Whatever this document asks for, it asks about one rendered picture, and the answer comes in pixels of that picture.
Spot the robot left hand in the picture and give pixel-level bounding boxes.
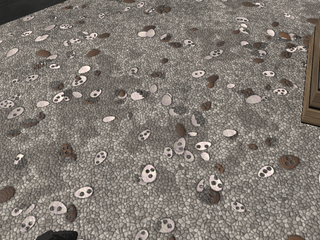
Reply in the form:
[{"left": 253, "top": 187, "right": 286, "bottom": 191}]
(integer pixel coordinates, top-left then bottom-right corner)
[{"left": 36, "top": 230, "right": 78, "bottom": 240}]

